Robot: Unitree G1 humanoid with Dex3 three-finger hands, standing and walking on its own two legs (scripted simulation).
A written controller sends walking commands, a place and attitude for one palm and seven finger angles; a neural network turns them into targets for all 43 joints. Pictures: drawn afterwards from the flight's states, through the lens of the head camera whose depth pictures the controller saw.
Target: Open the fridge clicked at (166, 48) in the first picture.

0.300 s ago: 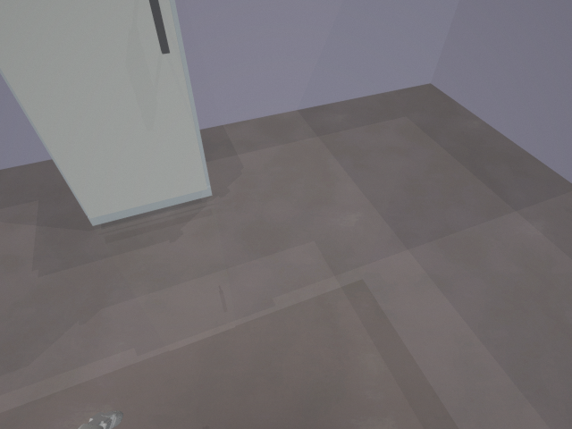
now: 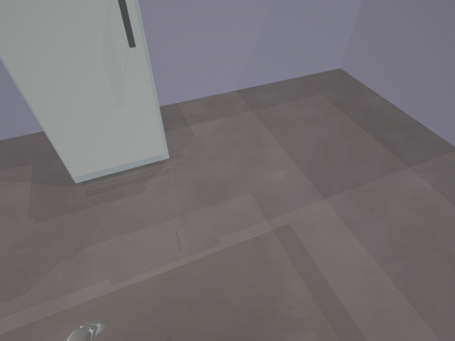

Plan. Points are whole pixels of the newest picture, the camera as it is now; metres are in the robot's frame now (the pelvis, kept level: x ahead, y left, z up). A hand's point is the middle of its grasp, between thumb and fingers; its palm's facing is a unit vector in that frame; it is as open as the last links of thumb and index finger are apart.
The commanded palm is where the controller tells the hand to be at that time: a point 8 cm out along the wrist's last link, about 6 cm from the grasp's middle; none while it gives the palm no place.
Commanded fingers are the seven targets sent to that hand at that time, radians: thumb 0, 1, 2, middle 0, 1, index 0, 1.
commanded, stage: stand and wait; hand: right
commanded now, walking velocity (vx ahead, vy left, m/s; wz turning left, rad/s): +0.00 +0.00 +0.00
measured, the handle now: (123, 10) +1.20 +0.46 +0.12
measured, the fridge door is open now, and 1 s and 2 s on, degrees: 0 0 0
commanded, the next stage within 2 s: look at it before walking up in 0.52 s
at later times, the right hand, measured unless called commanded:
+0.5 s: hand out of the picture +0.06 -0.24 -0.15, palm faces -0.02 +0.94 -0.34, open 7.4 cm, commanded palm none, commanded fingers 0.00 -0.90 -0.90 0.20 0.30 0.20 0.30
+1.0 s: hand out of the picture +0.07 -0.24 -0.15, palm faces -0.03 +0.94 -0.33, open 7.4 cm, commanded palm none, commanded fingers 0.00 -0.90 -0.90 0.20 0.30 0.20 0.30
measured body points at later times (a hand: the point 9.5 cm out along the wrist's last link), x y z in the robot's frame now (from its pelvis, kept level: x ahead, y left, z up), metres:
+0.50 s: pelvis -0.01 +0.01 +0.00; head -0.01 +0.01 +0.45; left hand +0.07 +0.30 -0.13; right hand +0.06 -0.29 -0.13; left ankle +0.00 +0.13 -0.74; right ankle +0.00 -0.11 -0.74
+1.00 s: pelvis -0.01 +0.01 +0.01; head +0.00 +0.01 +0.45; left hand +0.08 +0.31 -0.13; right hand +0.07 -0.28 -0.13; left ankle +0.00 +0.13 -0.74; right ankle +0.00 -0.11 -0.74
